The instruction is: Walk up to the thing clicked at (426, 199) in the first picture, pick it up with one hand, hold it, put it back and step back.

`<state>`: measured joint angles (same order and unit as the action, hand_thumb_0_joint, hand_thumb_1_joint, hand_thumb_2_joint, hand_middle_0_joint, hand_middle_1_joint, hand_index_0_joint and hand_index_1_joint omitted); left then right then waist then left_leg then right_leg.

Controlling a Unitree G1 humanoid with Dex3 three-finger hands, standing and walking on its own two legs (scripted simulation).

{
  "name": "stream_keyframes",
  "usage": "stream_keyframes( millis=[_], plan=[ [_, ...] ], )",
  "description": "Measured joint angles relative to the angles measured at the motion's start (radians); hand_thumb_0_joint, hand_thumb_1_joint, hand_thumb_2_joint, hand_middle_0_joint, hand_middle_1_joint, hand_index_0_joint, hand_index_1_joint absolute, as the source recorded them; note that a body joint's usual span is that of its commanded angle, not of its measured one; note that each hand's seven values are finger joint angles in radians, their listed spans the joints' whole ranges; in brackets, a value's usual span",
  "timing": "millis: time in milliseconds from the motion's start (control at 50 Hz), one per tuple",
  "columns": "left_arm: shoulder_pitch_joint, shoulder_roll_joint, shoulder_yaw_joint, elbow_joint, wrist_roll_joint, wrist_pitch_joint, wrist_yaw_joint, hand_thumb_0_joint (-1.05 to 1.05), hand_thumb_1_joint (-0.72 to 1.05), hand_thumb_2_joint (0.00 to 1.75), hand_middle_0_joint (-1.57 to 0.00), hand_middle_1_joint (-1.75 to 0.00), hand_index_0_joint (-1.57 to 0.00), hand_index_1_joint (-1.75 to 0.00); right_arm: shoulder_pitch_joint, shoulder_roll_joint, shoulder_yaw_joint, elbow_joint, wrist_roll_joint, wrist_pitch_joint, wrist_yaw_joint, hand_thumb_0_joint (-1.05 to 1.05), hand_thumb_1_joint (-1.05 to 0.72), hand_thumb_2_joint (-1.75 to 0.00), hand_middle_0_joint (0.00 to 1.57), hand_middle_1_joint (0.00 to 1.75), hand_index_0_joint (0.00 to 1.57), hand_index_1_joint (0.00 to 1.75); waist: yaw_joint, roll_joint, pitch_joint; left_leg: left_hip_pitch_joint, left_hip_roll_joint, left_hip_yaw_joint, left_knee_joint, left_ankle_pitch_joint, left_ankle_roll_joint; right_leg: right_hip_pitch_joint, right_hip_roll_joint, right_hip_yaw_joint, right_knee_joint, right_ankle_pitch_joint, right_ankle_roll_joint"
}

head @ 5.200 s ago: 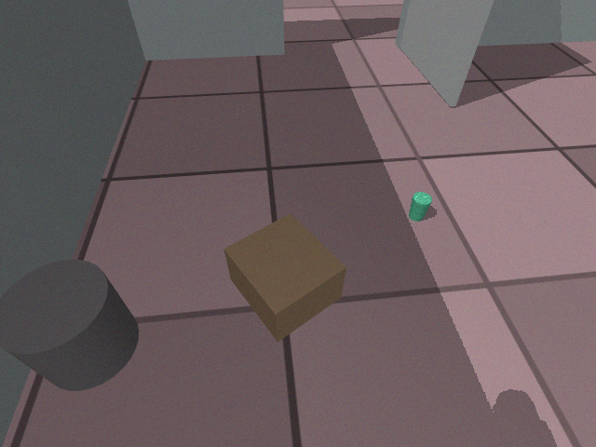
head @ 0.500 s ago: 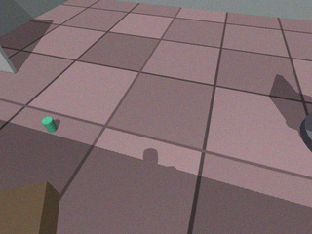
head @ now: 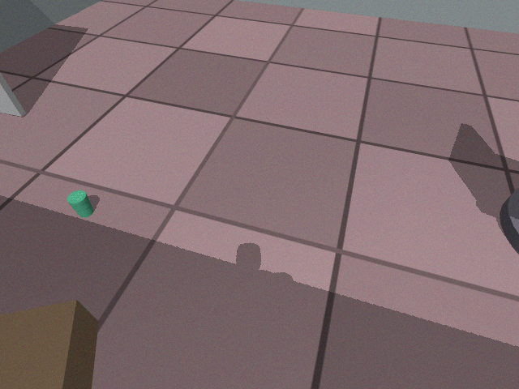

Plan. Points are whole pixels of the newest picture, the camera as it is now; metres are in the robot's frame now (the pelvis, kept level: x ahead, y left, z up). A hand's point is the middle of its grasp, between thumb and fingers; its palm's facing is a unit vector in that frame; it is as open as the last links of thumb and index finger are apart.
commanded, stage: stand
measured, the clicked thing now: (81, 204) +1.08 +0.85 -0.72
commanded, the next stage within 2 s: walk up in 1.10 s
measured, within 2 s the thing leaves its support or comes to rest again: neither
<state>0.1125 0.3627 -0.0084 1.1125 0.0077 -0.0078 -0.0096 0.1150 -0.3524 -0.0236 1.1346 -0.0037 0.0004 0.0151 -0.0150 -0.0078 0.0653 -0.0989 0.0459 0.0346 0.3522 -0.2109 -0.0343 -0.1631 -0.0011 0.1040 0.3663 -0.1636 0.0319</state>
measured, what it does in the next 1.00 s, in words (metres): stands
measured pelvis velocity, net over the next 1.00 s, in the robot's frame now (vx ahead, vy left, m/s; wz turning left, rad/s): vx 0.01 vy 0.00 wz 0.01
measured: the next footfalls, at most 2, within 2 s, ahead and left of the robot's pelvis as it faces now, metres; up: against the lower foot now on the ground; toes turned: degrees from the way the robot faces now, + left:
right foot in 1.36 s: +0.15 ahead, -0.17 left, +0.00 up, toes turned -6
left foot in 1.84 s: +0.41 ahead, +0.10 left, +0.00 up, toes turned +6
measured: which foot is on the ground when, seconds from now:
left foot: down 0.00-1.00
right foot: down 0.00-1.00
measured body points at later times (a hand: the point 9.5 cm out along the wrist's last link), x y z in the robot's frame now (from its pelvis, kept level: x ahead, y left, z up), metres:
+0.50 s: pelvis +0.01 +0.00 +0.00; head +0.02 +0.00 +0.45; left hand +0.09 +0.30 -0.13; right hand +0.09 -0.30 -0.13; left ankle -0.01 +0.14 -0.75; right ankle +0.03 -0.14 -0.75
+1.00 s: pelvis +0.01 +0.00 +0.00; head +0.02 +0.00 +0.45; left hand +0.08 +0.30 -0.13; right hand +0.08 -0.30 -0.13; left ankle -0.01 +0.14 -0.75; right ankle +0.03 -0.14 -0.75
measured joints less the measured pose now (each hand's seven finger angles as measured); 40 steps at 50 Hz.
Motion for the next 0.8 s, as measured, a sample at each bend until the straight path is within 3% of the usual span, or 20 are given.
stream_keyframes(
  millis=[800],
  plan=[
    [0.000, -0.003, 0.002, -0.005, 0.001, 0.000, 0.003, 0.00, 0.91, 0.89, -0.21, -0.30, -0.20, -0.30, -0.007, 0.001, 0.003, -0.017, 0.001, 0.001, -0.004, 0.01, -0.91, -0.90, 0.20, 0.30, 0.20, 0.30, 0.004, 0.004, -0.002, 0.018, -0.001, -0.005, -0.014, -0.005, -0.001, 0.017, -0.002, -0.007, -0.008, -0.010, -0.001]
  ],
)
